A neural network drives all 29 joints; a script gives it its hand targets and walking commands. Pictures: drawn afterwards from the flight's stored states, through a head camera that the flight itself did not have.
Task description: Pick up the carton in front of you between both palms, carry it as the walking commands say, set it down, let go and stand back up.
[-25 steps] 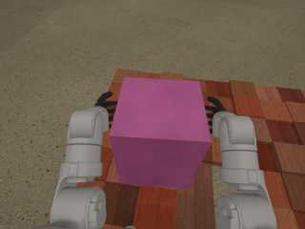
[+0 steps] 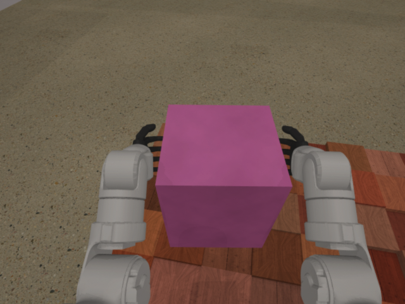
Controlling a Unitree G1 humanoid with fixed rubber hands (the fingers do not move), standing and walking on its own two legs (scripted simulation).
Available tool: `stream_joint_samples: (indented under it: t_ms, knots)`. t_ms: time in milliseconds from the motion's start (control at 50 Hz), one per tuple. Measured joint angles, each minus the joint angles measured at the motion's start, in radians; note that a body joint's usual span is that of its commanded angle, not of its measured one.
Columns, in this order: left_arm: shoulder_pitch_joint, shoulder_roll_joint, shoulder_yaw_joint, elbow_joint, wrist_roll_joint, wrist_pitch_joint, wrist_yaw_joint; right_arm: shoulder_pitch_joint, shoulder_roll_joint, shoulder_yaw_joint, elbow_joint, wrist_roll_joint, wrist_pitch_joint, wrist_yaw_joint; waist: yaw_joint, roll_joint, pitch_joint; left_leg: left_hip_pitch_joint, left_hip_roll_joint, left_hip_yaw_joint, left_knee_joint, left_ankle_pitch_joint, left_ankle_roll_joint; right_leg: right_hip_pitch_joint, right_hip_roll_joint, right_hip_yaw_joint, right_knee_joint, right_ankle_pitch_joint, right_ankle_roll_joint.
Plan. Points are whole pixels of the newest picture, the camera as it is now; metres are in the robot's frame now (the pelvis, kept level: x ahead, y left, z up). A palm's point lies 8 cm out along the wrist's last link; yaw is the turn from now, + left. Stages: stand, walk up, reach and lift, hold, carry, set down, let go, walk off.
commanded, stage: carry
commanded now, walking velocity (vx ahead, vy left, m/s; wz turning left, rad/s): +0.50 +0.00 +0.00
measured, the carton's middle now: (217, 179) +0.37 -0.01 +0.03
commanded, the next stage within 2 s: none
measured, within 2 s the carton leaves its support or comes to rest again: neither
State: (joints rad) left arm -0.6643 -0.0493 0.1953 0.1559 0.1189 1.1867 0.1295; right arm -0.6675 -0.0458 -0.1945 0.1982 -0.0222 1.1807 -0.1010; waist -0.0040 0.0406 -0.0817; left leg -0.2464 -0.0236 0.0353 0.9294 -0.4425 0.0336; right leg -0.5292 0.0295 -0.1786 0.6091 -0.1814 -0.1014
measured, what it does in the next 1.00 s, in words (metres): walks ahead: left foot 0.04 m lower, then right foot 0.04 m higher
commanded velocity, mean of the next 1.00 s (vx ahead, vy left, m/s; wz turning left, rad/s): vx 0.50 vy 0.00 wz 0.00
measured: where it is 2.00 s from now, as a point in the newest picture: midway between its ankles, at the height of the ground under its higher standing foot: (184, 145)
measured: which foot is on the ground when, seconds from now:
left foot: up 0.00-0.36, down 0.38-0.88, up 0.90-1.00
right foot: down 0.00-0.38, up 0.40-0.78, down 0.80-1.00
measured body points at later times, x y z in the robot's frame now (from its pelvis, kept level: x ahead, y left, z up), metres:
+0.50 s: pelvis +0.28 +0.05 -0.01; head +0.26 +0.08 +0.44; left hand +0.65 +0.20 +0.10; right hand +0.62 -0.11 +0.10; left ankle +0.29 +0.12 -0.75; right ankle +0.17 -0.07 -0.65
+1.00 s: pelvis +0.54 +0.03 +0.01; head +0.65 +0.05 +0.45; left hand +0.92 +0.20 +0.07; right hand +0.94 -0.10 +0.08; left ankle +0.45 +0.16 -0.62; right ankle +0.61 -0.05 -0.72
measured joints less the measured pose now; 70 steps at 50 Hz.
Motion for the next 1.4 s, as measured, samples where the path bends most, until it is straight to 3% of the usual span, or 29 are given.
stream_joint_samples:
  t_ms: [20,60,180,300,360,400,440,480,520,600,680,800,840,860,880,940,980,1040,1100,1160,1220,1260,1280,1300,1340,1400]
  knots:
    - [0.000,0.003,-0.004,0.012,-0.002,0.004,0.000,0.001,0.001,-0.002,0.008,-0.001,0.004,0.000,0.018,-0.015,0.014,-0.064,-0.013,-0.014,0.118,-0.009,-0.003,0.021,-0.005,0.009,-0.010,-0.007,0.004]
    - [0.021,0.012,-0.008,0.007,-0.017,0.006,0.000,0.002,0.015,-0.004,0.011,-0.016,0.013,-0.001,0.044,-0.029,0.037,-0.169,-0.005,-0.029,0.190,0.011,-0.006,0.075,-0.005,0.021,-0.060,-0.009,0.011]
    - [0.037,0.023,0.000,-0.090,-0.081,-0.004,0.025,0.011,0.050,-0.023,-0.111,-0.043,0.025,-0.007,0.092,-0.027,0.091,-0.342,0.060,-0.036,-0.089,0.119,-0.019,0.207,-0.011,0.034,-0.150,-0.046,0.021]
    - [-0.005,0.021,0.011,-0.100,-0.094,-0.005,0.028,0.033,0.075,-0.047,-0.201,-0.061,0.034,-0.012,0.098,-0.034,0.054,-0.331,0.066,0.004,-0.337,0.361,-0.015,0.316,-0.018,0.046,-0.138,-0.159,0.059]
    - [-0.014,0.028,0.004,-0.044,-0.083,0.001,0.016,0.032,0.073,-0.047,-0.162,-0.073,0.048,-0.010,0.087,-0.047,-0.006,-0.240,0.051,0.027,-0.467,0.424,-0.002,0.353,-0.029,0.058,-0.061,-0.260,0.084]
    - [-0.022,0.039,0.001,0.003,-0.072,0.006,0.005,0.006,0.067,-0.042,-0.097,-0.086,0.052,-0.003,0.075,-0.019,-0.052,-0.144,0.068,0.026,-0.513,0.386,0.024,0.330,-0.028,0.052,0.100,-0.311,0.103]
    - [-0.023,0.067,-0.010,0.065,-0.072,-0.006,-0.006,0.006,0.081,-0.034,-0.021,-0.103,0.021,0.000,0.029,-0.052,-0.087,-0.150,0.034,0.028,-0.434,0.223,0.037,0.235,-0.047,0.103,0.327,-0.357,0.103]
    - [-0.011,0.074,-0.013,0.127,-0.069,-0.003,-0.012,0.025,0.083,-0.022,0.044,-0.106,0.013,0.002,-0.006,-0.053,-0.096,-0.136,0.024,0.025,-0.404,0.197,0.040,0.134,-0.028,0.132,0.492,-0.359,0.099]
    - [-0.002,0.062,-0.015,0.165,-0.053,0.006,-0.012,0.049,0.074,-0.014,0.080,-0.091,0.015,0.003,-0.030,-0.041,-0.082,-0.098,0.026,0.019,-0.419,0.187,0.043,0.036,-0.024,0.116,0.553,-0.306,0.101]
    - [0.009,0.042,-0.020,0.165,-0.029,0.005,-0.008,0.072,0.041,0.014,0.092,-0.045,0.001,0.000,-0.063,-0.043,-0.021,-0.002,0.013,0.014,-0.483,0.160,0.047,-0.126,-0.049,0.107,0.518,-0.172,0.106]
    - [0.032,0.026,-0.006,0.074,-0.026,-0.006,0.007,0.062,0.033,0.018,0.059,-0.008,-0.029,-0.015,-0.072,-0.045,0.027,0.092,-0.002,0.013,-0.537,0.123,0.048,-0.221,-0.062,0.113,0.402,-0.056,0.105]
    - [0.044,0.016,0.030,-0.081,-0.047,-0.013,0.007,0.023,0.045,0.005,-0.038,0.008,-0.041,-0.030,-0.063,-0.030,0.043,0.215,-0.014,0.012,-0.565,0.014,0.035,-0.183,-0.046,0.060,0.080,0.155,0.050]
    - [0.052,0.003,0.036,-0.107,-0.048,-0.030,0.008,0.010,0.038,0.006,-0.062,0.008,-0.038,-0.030,-0.044,0.044,0.053,0.222,0.042,0.009,-0.517,0.029,0.028,-0.124,0.010,0.024,0.029,0.028,0.029]
    - [0.046,-0.005,0.035,-0.109,-0.044,-0.037,0.008,0.004,0.029,0.002,-0.072,0.010,-0.032,-0.029,-0.032,0.089,0.075,0.203,0.082,0.006,-0.442,0.105,0.023,-0.080,0.039,-0.007,-0.019,0.024,0.026]
    - [0.029,-0.009,0.031,-0.102,-0.038,-0.038,0.008,0.000,0.022,-0.006,-0.082,0.010,-0.027,-0.025,-0.021,0.100,0.097,0.158,0.095,-0.005,-0.322,0.118,0.008,-0.050,0.043,-0.025,-0.048,0.046,0.022]
    - [-0.024,-0.021,0.010,-0.101,-0.022,-0.040,0.012,0.010,0.006,-0.039,-0.148,0.022,-0.019,-0.019,0.024,0.020,0.170,-0.102,0.025,-0.077,0.215,-0.028,-0.055,-0.012,-0.001,-0.014,-0.061,0.056,0.015]
    - [0.003,-0.026,0.008,-0.148,-0.033,-0.044,0.018,0.016,0.030,-0.061,-0.187,0.014,-0.017,-0.018,0.052,-0.023,0.207,-0.237,0.022,-0.094,0.328,-0.037,-0.056,0.050,-0.011,-0.001,-0.121,0.054,0.020]
    - [0.074,-0.038,0.018,-0.274,-0.067,-0.042,0.036,0.031,0.086,-0.080,-0.282,-0.009,-0.003,-0.020,0.079,-0.044,0.229,-0.354,0.052,-0.087,0.150,0.050,-0.053,0.151,-0.023,0.011,-0.209,-0.001,0.030]
    - [0.083,-0.044,0.038,-0.393,-0.101,-0.032,0.052,0.026,0.113,-0.074,-0.385,-0.017,0.002,-0.023,0.110,-0.025,0.226,-0.393,0.074,-0.058,-0.075,0.136,-0.049,0.224,-0.027,0.019,-0.225,-0.094,0.038]
    - [0.036,-0.025,0.044,-0.380,-0.109,-0.015,0.049,0.025,0.115,-0.063,-0.400,-0.046,-0.002,-0.012,0.122,-0.009,0.165,-0.365,0.068,-0.008,-0.273,0.265,-0.031,0.274,-0.036,0.012,-0.191,-0.183,0.059]
    - [-0.009,0.003,0.034,-0.227,-0.084,0.004,0.026,0.027,0.106,-0.056,-0.299,-0.093,0.015,-0.001,0.100,0.001,0.066,-0.242,0.062,0.038,-0.438,0.442,-0.020,0.301,-0.048,-0.008,-0.066,-0.208,0.104]
    - [-0.038,0.026,0.025,-0.111,-0.064,0.020,0.005,0.005,0.094,-0.048,-0.204,-0.119,0.042,0.005,0.078,0.021,-0.008,-0.110,0.076,0.048,-0.525,0.466,-0.017,0.286,-0.043,0.002,0.128,-0.283,0.100]
    - [-0.052,0.042,0.018,-0.061,-0.059,0.022,-0.005,-0.013,0.086,-0.042,-0.156,-0.128,0.050,0.007,0.065,0.036,-0.053,-0.062,0.079,0.025,-0.530,0.325,0.016,0.245,-0.035,0.023,0.270,-0.336,0.101]
    - [-0.057,0.062,0.002,-0.014,-0.058,0.015,-0.012,-0.008,0.091,-0.034,-0.116,-0.135,0.038,0.006,0.035,-0.002,-0.087,-0.066,0.046,0.030,-0.482,0.197,0.051,0.190,-0.055,0.069,0.410,-0.359,0.102]
    - [-0.056,0.071,-0.005,0.070,-0.057,0.020,-0.018,0.010,0.087,-0.024,-0.047,-0.122,0.042,0.015,-0.017,-0.044,-0.121,-0.063,0.007,0.037,-0.414,0.172,0.073,0.093,-0.050,0.137,0.628,-0.366,0.099]
    - [-0.057,0.054,-0.008,0.168,-0.032,0.048,-0.016,0.016,0.056,-0.024,0.055,-0.080,0.070,0.012,-0.056,-0.057,-0.125,-0.014,-0.013,0.034,-0.393,0.122,0.083,-0.062,-0.039,0.126,0.794,-0.286,0.104]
